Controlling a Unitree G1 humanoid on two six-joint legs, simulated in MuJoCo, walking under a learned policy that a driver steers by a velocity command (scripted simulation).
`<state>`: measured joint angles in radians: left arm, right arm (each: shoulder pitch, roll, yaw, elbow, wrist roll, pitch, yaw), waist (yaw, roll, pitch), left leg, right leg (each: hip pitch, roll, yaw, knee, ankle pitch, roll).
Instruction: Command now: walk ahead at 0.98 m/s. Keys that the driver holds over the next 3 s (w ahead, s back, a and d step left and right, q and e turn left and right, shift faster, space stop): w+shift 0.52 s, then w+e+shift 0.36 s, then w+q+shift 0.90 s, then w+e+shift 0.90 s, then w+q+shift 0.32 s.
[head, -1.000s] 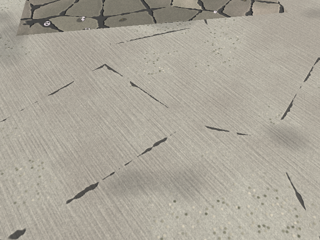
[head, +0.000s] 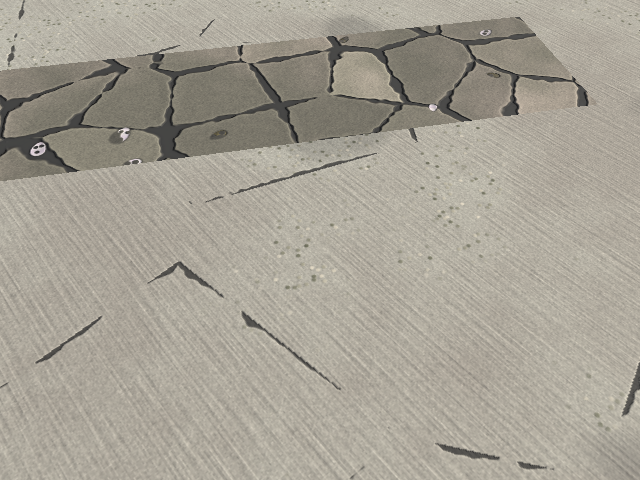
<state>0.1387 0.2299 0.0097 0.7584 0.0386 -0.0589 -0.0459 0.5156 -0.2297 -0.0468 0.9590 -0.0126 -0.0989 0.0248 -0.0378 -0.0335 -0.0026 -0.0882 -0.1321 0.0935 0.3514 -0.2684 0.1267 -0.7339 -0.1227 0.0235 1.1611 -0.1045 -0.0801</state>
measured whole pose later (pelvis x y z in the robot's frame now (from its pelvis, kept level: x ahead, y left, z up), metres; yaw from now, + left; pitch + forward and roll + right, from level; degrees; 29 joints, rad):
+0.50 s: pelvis +0.47 -0.02 +0.00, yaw +1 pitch +0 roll -2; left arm 0.52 0.26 0.05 1.02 0.01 -0.11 -0.02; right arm 0.11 -0.26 0.00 0.78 -0.04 -0.07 0.04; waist 0.04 0.03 0.01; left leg -0.72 0.13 -0.04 1.08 -0.13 0.08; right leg -0.02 0.13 -0.08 0.27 -0.25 -0.11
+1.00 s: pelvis +0.94 +0.00 +0.00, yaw -15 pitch +1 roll +2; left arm 0.07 0.30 0.04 0.76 0.03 -0.04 -0.06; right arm 0.51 -0.28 -0.05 1.01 -0.02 -0.13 0.01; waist -0.06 -0.03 0.00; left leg 0.06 -0.02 0.23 0.25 -0.30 0.01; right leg -0.75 -0.10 0.00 0.96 -0.03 -0.11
